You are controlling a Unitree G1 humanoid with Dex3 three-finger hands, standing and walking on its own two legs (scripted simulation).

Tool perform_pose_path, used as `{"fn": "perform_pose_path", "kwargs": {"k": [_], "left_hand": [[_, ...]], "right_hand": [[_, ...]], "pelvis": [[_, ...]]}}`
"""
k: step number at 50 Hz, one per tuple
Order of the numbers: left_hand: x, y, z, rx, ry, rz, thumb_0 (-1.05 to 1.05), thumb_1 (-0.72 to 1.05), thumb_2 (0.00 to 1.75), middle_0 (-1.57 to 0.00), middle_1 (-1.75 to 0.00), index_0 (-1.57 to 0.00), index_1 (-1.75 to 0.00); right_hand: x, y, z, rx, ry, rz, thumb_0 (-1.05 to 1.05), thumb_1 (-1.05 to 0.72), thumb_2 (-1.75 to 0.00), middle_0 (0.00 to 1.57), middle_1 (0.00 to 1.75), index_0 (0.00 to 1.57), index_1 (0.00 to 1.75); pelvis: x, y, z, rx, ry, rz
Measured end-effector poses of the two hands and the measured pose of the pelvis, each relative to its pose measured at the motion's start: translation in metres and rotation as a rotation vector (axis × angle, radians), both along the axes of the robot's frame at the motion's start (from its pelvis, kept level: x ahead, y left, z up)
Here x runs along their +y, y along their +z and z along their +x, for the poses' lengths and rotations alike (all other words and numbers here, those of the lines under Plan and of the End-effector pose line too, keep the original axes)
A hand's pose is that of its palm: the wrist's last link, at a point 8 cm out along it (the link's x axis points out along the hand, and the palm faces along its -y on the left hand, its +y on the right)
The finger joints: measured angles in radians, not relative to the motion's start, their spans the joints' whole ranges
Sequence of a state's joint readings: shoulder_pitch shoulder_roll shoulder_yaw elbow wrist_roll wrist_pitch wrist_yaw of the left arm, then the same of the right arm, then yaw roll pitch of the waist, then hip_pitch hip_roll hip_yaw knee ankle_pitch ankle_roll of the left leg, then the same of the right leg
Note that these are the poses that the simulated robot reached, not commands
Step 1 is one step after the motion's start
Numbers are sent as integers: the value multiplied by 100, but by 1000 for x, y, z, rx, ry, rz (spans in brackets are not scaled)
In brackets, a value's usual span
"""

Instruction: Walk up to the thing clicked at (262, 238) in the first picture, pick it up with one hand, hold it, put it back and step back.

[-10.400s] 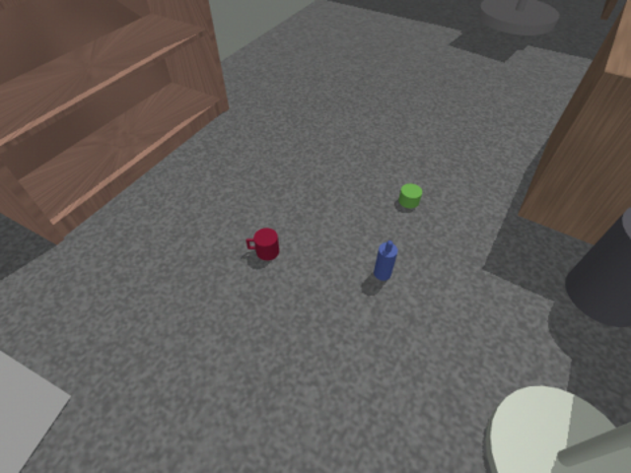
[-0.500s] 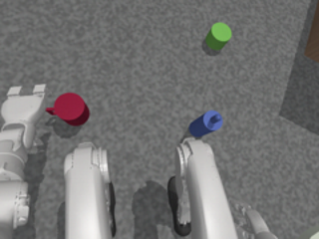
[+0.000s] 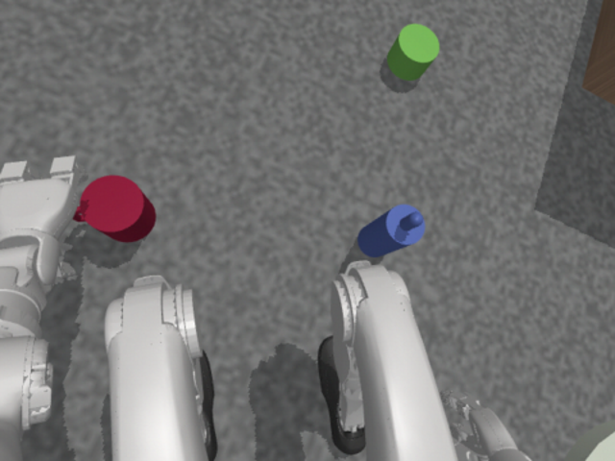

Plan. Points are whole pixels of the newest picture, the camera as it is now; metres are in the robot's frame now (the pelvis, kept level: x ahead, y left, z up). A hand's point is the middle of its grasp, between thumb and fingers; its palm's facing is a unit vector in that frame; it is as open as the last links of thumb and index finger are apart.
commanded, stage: approach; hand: left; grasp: from above
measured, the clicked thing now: (110, 211) +0.46 +0.29 -0.30
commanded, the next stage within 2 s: rest palm in 0.88 s
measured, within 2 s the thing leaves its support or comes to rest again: neither
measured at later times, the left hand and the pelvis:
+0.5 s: hand (123, 186) +0.47 +0.24 -0.19, palm faces -0.37 -0.05 -0.93, open 14.0 cm; pelvis +0.00 +0.00 -0.02, yaw -1 degrees
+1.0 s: hand (87, 226) +0.41 +0.29 -0.21, palm faces -0.44 -0.08 -0.89, open 13.9 cm; pelvis +0.00 +0.00 -0.02, yaw -1 degrees
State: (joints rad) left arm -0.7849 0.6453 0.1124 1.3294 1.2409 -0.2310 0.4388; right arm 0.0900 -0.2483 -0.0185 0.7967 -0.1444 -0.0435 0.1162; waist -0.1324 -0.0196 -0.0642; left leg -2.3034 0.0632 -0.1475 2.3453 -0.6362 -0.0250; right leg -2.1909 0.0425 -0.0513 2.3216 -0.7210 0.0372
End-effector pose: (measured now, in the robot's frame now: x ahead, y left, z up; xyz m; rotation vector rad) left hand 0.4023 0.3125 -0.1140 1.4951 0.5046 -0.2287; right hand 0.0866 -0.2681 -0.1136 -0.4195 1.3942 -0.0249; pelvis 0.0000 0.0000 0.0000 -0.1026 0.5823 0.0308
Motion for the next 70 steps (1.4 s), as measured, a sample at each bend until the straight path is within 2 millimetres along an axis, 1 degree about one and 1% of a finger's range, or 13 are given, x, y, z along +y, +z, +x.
{"fn": "perform_pose_path", "kwargs": {"k": [9, 14, 24, 27, 31, 35, 39, 44, 48, 53, 59, 63, 70], "left_hand": [[-3, -7, 3, -1, -10, -1, 0, -54, 101, -8, -103, -8, -103], [-14, -14, 10, 15, -45, 3, 0, -53, 100, -8, -104, -8, -103], [-70, -20, 62, -84, -99, -15, 0, -53, 99, -8, -106, -9, -105], [-78, -15, 76, -102, -72, -2, 0, -53, 99, -8, -106, -9, -105], [-77, -9, 87, -89, -24, 23, 0, -53, 99, -8, -106, -9, -105], [-64, -8, 80, -32, 30, 35, 0, -54, 99, -8, -106, -8, -105], [-43, -17, 56, 65, 58, 26, 0, -53, 98, -8, -107, -8, -105], [-24, -33, 25, 110, 11, -19, 0, -51, 96, -8, -108, -10, -106], [-21, -38, 15, 40, -61, -38, 0, -50, 95, -8, -109, -11, -106], [-24, -30, 22, -72, -81, -21, 0, -51, 96, -9, -107, -10, -105], [-32, -31, 41, -33, -37, 14, 0, -53, 99, -8, -103, -8, -102], [-40, -40, 49, 3, -20, 6, 0, -52, 99, -8, -102, -8, -102], [-47, -62, 49, 30, -9, -21, 0, -51, 98, -8, -102, -8, -101]], "right_hand": [[-2, -2, -2, 8, 4, -7, 1, -91, -90, 20, 30, 20, 30], [-2, -3, -3, 7, 22, -9, 0, -91, -90, 20, 30, 20, 30], [-6, -2, -23, 12, 10, -22, 0, -91, -90, 20, 30, 20, 30], [-6, -3, -34, 27, -18, -14, 0, -91, -90, 20, 30, 20, 30], [-4, -5, -50, 53, -58, 14, 0, -91, -90, 20, 30, 20, 30], [2, -9, -60, 81, -94, 49, 0, -91, -90, 20, 30, 20, 30], [8, -10, -61, 101, -96, 77, 1, -91, -90, 20, 30, 20, 30], [9, -10, -50, 110, -34, 70, 1, -91, -90, 20, 30, 20, 30], [2, -9, -34, 84, 15, 25, 1, -91, -90, 20, 30, 20, 30], [-7, -4, -6, 11, 53, -30, 1, -91, -90, 20, 30, 20, 30], [-8, 3, 11, -61, 86, -45, 0, -91, -90, 20, 30, 20, 30], [-6, 3, 2, -52, 87, -30, 0, -90, -90, 20, 30, 20, 30], [2, -5, -37, 53, 59, 10, 0, -90, -90, 20, 30, 20, 30]], "pelvis": [[0, -4, 1, -2, -3, -2], [0, -8, 1, -1, -4, -1], [-2, -17, 1, -4, -16, -7], [-2, -18, 1, 1, -22, -7], [-2, -18, 2, 5, -29, -5], [-3, -15, 3, 2, -33, -2], [-3, -12, 2, -9, -29, -1], [-3, -14, 1, -23, -22, -8], [-1, -19, 0, -34, -16, -16], [2, -22, 0, -32, -9, -18], [3, -22, -1, -26, -15, -26], [3, -23, -1, -31, -22, -29], [1, -28, 1, -41, -35, -29]]}}
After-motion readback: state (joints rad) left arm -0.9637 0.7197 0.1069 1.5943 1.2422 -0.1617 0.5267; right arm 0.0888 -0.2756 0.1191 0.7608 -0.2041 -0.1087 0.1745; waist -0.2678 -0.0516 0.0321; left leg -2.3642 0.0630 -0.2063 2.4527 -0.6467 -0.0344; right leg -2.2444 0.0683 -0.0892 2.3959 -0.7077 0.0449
